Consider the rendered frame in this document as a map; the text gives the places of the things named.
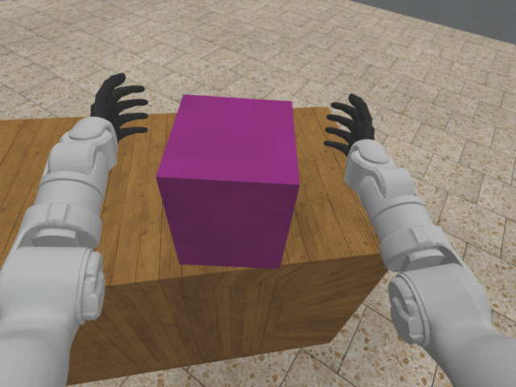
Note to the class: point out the robot left forearm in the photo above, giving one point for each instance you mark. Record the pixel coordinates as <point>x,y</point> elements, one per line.
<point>71,191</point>

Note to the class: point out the carton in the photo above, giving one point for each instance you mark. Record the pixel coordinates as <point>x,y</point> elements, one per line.
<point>229,181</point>

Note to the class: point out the robot left upper arm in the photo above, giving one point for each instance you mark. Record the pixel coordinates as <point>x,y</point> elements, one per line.
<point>46,294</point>

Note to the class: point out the robot right upper arm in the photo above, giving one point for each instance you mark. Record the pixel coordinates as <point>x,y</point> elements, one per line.
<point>443,310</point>

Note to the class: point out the robot right hand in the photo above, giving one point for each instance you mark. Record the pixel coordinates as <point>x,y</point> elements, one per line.
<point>360,127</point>

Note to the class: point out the robot left hand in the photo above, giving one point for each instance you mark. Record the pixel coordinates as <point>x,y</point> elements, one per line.
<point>107,107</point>

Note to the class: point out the pedestal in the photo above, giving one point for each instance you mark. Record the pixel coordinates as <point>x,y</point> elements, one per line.
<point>158,314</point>

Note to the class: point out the robot right forearm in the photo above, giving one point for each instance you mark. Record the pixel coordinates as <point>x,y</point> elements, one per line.
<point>408,238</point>

